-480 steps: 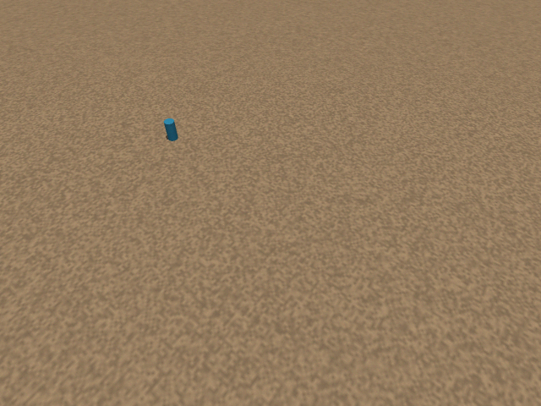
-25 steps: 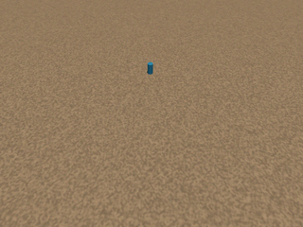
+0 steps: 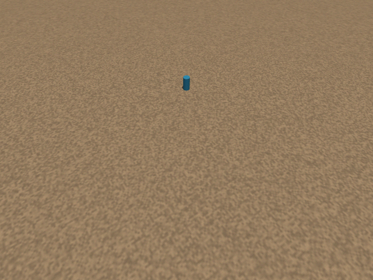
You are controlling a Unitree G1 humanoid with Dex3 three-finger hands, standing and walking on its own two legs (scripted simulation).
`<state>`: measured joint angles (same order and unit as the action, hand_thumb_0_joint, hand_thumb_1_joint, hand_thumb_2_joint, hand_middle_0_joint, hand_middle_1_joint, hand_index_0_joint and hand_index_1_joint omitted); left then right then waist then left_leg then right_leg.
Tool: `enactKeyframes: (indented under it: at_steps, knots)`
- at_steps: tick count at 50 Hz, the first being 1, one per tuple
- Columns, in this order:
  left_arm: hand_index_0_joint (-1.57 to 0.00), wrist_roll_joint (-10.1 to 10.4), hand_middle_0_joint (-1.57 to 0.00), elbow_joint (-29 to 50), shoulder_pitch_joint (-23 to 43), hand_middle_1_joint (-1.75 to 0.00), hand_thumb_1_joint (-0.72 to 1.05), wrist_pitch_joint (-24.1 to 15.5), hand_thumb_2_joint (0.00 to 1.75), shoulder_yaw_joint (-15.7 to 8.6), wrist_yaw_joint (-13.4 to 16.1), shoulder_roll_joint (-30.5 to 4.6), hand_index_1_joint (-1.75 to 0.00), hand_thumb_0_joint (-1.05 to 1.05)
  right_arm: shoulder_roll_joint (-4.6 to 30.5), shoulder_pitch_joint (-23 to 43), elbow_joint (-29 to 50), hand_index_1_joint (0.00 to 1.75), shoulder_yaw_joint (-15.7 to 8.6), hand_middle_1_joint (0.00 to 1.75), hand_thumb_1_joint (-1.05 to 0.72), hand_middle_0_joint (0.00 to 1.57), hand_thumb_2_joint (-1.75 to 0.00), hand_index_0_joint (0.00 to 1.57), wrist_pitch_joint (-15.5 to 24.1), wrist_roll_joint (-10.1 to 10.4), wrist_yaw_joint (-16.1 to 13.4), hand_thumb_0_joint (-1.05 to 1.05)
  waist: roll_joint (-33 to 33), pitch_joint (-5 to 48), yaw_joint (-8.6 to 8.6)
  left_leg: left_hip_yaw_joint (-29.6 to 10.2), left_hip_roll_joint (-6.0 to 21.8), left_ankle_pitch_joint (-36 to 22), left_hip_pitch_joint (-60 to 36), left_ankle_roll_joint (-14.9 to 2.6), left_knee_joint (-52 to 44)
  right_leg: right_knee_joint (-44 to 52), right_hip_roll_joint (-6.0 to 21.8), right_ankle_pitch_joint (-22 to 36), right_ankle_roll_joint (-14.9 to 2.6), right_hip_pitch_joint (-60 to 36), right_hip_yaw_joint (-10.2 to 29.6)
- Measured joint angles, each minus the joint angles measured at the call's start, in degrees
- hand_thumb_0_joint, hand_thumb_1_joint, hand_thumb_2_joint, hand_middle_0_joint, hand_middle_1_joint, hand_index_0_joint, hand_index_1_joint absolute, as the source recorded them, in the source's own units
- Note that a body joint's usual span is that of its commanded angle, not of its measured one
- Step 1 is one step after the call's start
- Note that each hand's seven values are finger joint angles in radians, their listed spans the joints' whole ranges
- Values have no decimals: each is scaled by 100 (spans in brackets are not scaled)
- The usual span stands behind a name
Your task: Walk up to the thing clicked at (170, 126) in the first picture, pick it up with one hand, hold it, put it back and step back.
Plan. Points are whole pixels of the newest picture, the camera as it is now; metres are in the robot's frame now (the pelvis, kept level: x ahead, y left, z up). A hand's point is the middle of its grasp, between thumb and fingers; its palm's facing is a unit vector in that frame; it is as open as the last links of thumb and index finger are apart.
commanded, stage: stand
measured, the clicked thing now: (186, 83) +1.78 -0.05 -0.72
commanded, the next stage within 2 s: none
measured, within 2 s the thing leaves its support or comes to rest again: neither
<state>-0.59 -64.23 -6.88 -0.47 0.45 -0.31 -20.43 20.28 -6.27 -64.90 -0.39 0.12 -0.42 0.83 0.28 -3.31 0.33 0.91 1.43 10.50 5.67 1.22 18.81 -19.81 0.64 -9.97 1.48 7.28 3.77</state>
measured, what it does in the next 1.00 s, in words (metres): stands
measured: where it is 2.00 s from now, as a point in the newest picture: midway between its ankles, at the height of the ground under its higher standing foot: outside the picture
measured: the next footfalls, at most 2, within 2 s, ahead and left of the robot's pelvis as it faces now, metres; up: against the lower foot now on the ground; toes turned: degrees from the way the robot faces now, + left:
none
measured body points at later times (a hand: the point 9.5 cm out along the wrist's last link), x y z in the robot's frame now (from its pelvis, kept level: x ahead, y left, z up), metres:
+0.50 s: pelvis +0.00 +0.00 +0.00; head +0.01 +0.00 +0.45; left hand +0.08 +0.30 -0.13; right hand +0.08 -0.31 -0.13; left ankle +0.00 +0.13 -0.75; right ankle +0.01 -0.14 -0.75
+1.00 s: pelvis +0.00 +0.00 +0.00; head +0.01 +0.00 +0.45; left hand +0.08 +0.30 -0.13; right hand +0.07 -0.31 -0.13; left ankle +0.00 +0.13 -0.75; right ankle +0.01 -0.14 -0.75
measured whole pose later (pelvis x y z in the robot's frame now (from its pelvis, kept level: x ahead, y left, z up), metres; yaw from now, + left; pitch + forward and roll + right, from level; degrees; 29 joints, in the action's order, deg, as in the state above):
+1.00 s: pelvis +0.00 +0.00 +0.00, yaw +0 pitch -3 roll +0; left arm -0.6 -63.9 -7.1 -0.4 0.3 -0.2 -20.3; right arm 20.4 -6.9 -64.4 -0.5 -0.1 -0.5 0.7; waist 0.2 -3.3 0.4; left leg 0.6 1.8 10.7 5.6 1.5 18.9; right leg -19.6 0.3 -10.1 1.1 6.9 3.4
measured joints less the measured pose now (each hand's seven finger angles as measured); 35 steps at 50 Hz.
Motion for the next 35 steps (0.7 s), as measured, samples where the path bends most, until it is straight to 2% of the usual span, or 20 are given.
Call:
enactKeyframes:
  at_steps: [35]
  knots:
    - [-20, 1, -20, 25, -5, -30, 90, 0, 90, -10, 12, 4, -30, 0, 1, -22, 46, 30, -10, 30, -90, 21, -89, 20, -9, -2, -10, 1, -29, 14, 1, -31, 31, 20, -40, 30, -15, 3, -28, -34, -33, -43, -35]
